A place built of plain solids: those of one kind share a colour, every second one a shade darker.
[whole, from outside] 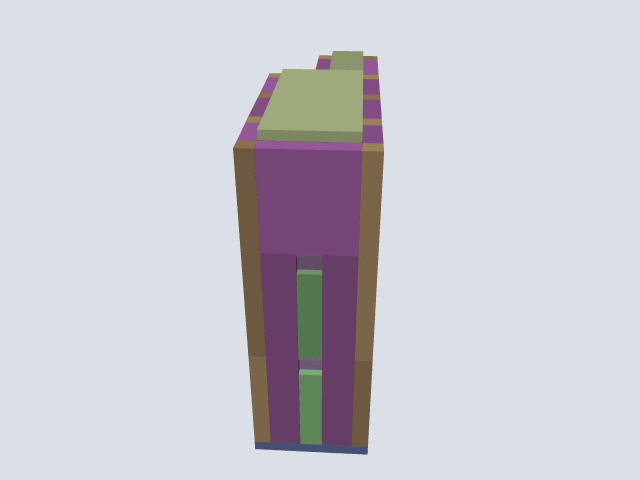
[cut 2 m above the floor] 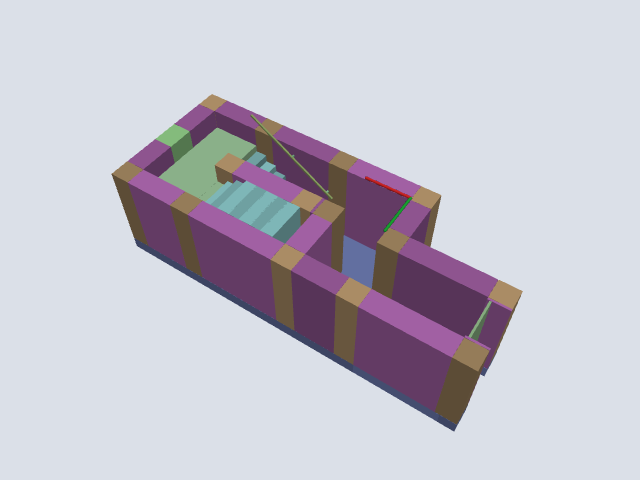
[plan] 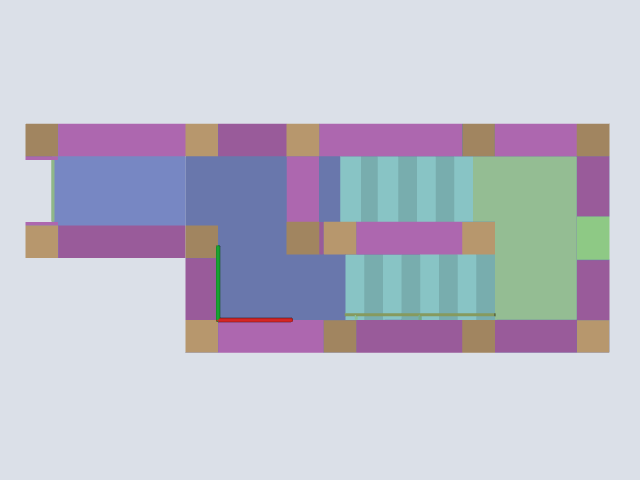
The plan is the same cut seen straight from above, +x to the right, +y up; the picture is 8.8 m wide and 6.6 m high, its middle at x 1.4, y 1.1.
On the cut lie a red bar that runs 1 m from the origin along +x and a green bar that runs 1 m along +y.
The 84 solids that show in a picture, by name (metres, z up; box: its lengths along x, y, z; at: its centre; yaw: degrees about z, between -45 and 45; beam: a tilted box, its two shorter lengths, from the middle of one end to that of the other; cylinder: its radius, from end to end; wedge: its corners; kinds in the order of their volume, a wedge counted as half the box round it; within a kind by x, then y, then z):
{
 "wall_1": {"box": [0.45, 0.05, 3.08], "at": [-2.42, 1.32, 1.54]},
 "wall_2": {"box": [0.45, 0.05, 3.08], "at": [-2.42, 2.23, 1.54]},
 "wall_3": {"box": [1.75, 0.45, 3.08], "at": [-1.32, 1.07, 1.54]},
 "wall_4": {"box": [1.75, 0.45, 2.55], "at": [-1.32, 1.07, 7.43]},
 "wall_5": {"box": [1.75, 0.45, 3.08], "at": [-1.32, 2.48, 1.54]},
 "wall_6": {"box": [1.75, 0.45, 2.55], "at": [-1.32, 2.48, 7.43]},
 "wall_7": {"box": [0.45, 0.85, 3.08], "at": [-0.23, 0.42, 1.54]},
 "wall_8": {"box": [0.94, 0.45, 3.08], "at": [0.47, 2.48, 1.54]},
 "wall_9": {"box": [1.45, 0.45, 3.08], "at": [0.72, -0.23, 1.54]},
 "wall_10": {"box": [1.45, 0.45, 2.55], "at": [0.72, -0.23, 7.43]},
 "wall_11": {"box": [1.45, 0.45, 2.55], "at": [0.72, 2.48, 7.43]},
 "wall_12": {"box": [0.45, 0.9, 2.44], "at": [1.17, 1.8, 1.22]},
 "wall_13": {"box": [0.06, 0.45, 2.44], "at": [1.42, 1.12, 1.22]},
 "wall_14": {"box": [1.97, 0.45, 3.08], "at": [2.37, 2.48, 1.54]},
 "wall_15": {"box": [1.46, 0.45, 3.08], "at": [2.63, -0.23, 1.54]},
 "wall_16": {"box": [1.46, 0.45, 2.55], "at": [2.63, -0.23, 7.43]},
 "wall_17": {"box": [1.46, 0.45, 3.08], "at": [2.63, 1.12, 1.54]},
 "wall_18": {"box": [1.46, 0.45, 2.55], "at": [2.63, 2.48, 7.43]},
 "wall_19": {"box": [1.13, 0.45, 3.08], "at": [4.37, -0.23, 1.54]},
 "wall_20": {"box": [1.13, 0.45, 2.55], "at": [4.37, -0.23, 7.43]},
 "wall_21": {"box": [1.13, 0.45, 3.08], "at": [4.37, 2.48, 1.54]},
 "wall_22": {"box": [1.13, 0.45, 2.55], "at": [4.37, 2.48, 7.43]},
 "wall_23": {"box": [0.45, 0.83, 3.08], "at": [5.16, 0.41, 1.54]},
 "wall_24": {"box": [0.45, 0.83, 3.08], "at": [5.16, 0.41, 4.62]},
 "wall_25": {"box": [0.45, 2.25, 2.55], "at": [5.16, 1.12, 7.43]},
 "wall_26": {"box": [0.45, 0.83, 3.08], "at": [5.16, 1.84, 1.54]},
 "wall_27": {"box": [0.45, 0.83, 3.08], "at": [5.16, 1.84, 4.62]},
 "wallpost_1": {"box": [0.45, 0.45, 3.08], "at": [-2.42, 1.07, 1.54]},
 "wallpost_2": {"box": [0.45, 0.45, 2.55], "at": [-2.42, 1.07, 7.43]},
 "wallpost_3": {"box": [0.45, 0.45, 3.08], "at": [-2.42, 2.48, 1.54]},
 "wallpost_4": {"box": [0.45, 0.45, 2.55], "at": [-2.42, 2.48, 7.43]},
 "wallpost_5": {"box": [0.45, 0.45, 3.08], "at": [-0.23, -0.23, 1.54]},
 "wallpost_6": {"box": [0.45, 0.45, 2.55], "at": [-0.23, -0.23, 7.43]},
 "wallpost_7": {"box": [0.45, 0.45, 3.08], "at": [-0.23, 1.07, 1.54]},
 "wallpost_8": {"box": [0.45, 0.45, 3.08], "at": [-0.23, 2.48, 1.54]},
 "wallpost_9": {"box": [0.45, 0.45, 2.55], "at": [-0.23, 2.48, 7.43]},
 "wallpost_10": {"box": [0.45, 0.45, 2.44], "at": [1.17, 1.12, 1.22]},
 "wallpost_11": {"box": [0.45, 0.45, 3.08], "at": [1.17, 2.48, 1.54]},
 "wallpost_12": {"box": [0.45, 0.45, 3.08], "at": [1.68, -0.23, 1.54]},
 "wallpost_13": {"box": [0.45, 0.45, 2.55], "at": [1.68, -0.23, 7.43]},
 "wallpost_14": {"box": [0.45, 0.45, 3.08], "at": [1.68, 1.12, 1.54]},
 "wallpost_15": {"box": [0.45, 0.45, 2.55], "at": [1.68, 2.48, 7.43]},
 "wallpost_16": {"box": [0.45, 0.45, 3.08], "at": [3.58, -0.23, 1.54]},
 "wallpost_17": {"box": [0.45, 0.45, 2.55], "at": [3.58, -0.23, 7.43]},
 "wallpost_18": {"box": [0.45, 0.45, 3.08], "at": [3.58, 1.12, 1.54]},
 "wallpost_19": {"box": [0.45, 0.45, 3.08], "at": [3.58, 2.48, 1.54]},
 "wallpost_20": {"box": [0.45, 0.45, 2.55], "at": [3.58, 2.48, 7.43]},
 "wallpost_21": {"box": [0.45, 0.45, 3.08], "at": [5.16, -0.23, 1.54]},
 "wallpost_22": {"box": [0.45, 0.45, 3.08], "at": [5.16, -0.23, 4.62]},
 "wallpost_23": {"box": [0.45, 0.45, 2.55], "at": [5.16, -0.23, 7.43]},
 "wallpost_24": {"box": [0.45, 0.45, 3.08], "at": [5.16, 2.48, 1.54]},
 "wallpost_25": {"box": [0.45, 0.45, 3.08], "at": [5.16, 2.48, 4.62]},
 "wallpost_26": {"box": [0.45, 0.45, 2.55], "at": [5.16, 2.48, 7.43]},
 "floor_slab_1": {"box": [0.36, 0.5, 0.3], "at": [-2.47, 1.1, -0.15]},
 "floor_slab_2": {"box": [0.36, 0.5, 0.3], "at": [-2.47, 2.45, -0.15]},
 "floor_slab_3": {"box": [1.85, 1.85, 0.3], "at": [-1.37, 1.77, -0.15]},
 "floor_slab_4": {"box": [5.83, 3.15, 0.3], "at": [2.47, 1.12, -0.15]},
 "tread_slab_1": {"box": [0.29, 0.9, 2.74], "at": [1.82, 1.8, 1.37]},
 "tread_slab_2": {"box": [0.29, 0.9, 0.17], "at": [1.89, 0.45, 0.09]},
 "tread_slab_3": {"box": [0.29, 0.9, 2.57], "at": [2.08, 1.8, 1.28]},
 "tread_slab_4": {"box": [0.29, 0.9, 0.34], "at": [2.15, 0.45, 0.17]},
 "tread_slab_5": {"box": [0.29, 0.9, 2.39], "at": [2.33, 1.8, 1.2]},
 "tread_slab_6": {"box": [0.29, 0.9, 0.51], "at": [2.41, 0.45, 0.26]},
 "tread_slab_7": {"box": [0.29, 0.9, 2.22], "at": [2.59, 1.8, 1.11]},
 "tread_slab_8": {"box": [0.29, 0.9, 0.68], "at": [2.66, 0.45, 0.34]},
 "tread_slab_9": {"box": [0.29, 0.9, 2.05], "at": [2.85, 1.8, 1.03]},
 "tread_slab_10": {"box": [0.29, 0.9, 0.86], "at": [2.92, 0.45, 0.43]},
 "tread_slab_11": {"box": [0.29, 0.9, 1.88], "at": [3.11, 1.8, 0.94]},
 "tread_slab_12": {"box": [0.29, 0.9, 1.03], "at": [3.18, 0.45, 0.51]},
 "tread_slab_13": {"box": [0.29, 0.9, 1.71], "at": [3.36, 1.8, 0.85]},
 "tread_slab_14": {"box": [0.29, 0.9, 1.2], "at": [3.44, 0.45, 0.6]},
 "tread_slab_15": {"box": [0.29, 0.9, 1.37], "at": [3.69, 0.45, 0.68]},
 "landing_slab_1": {"box": [0.33, 0.9, 1.54], "at": [3.64, 1.8, 0.77]},
 "landing_slab_2": {"box": [1.13, 2.25, 1.54], "at": [4.37, 1.12, 0.77]},
 "roof_slab_1": {"box": [2.2, 0.95, 0.25], "at": [-1.1, 1.77, 8.83]},
 "roof_slab_2": {"box": [4.93, 2.25, 0.25], "at": [2.47, 1.12, 8.83]},
 "wall_sill_win_1": {"box": [0.45, 0.6, 2.54], "at": [5.16, 1.12, 1.27]},
 "wall_sill_win_2": {"box": [0.45, 0.6, 2.54], "at": [5.16, 1.12, 4.35]},
 "door_yard_leaf_1": {"box": [0.045, 0.85, 2.0], "at": [-2.27, 1.77, 1.0]},
 "wall_head_win_1": {"box": [0.45, 0.6, 0.06], "at": [5.16, 1.12, 3.05]},
 "wall_head_win_2": {"box": [0.45, 0.6, 0.06], "at": [5.16, 1.12, 6.13]},
 "win_pane_1": {"box": [0.05, 0.6, 0.48], "at": [5.16, 1.12, 2.78]},
 "win_pane_2": {"box": [0.05, 0.6, 0.48], "at": [5.16, 1.12, 5.86]},
 "rail_top_1": {"beam": [0.045, 0.045], "from": [1.75, 0.07, 1.07], "to": [3.81, 0.07, 2.44]}
}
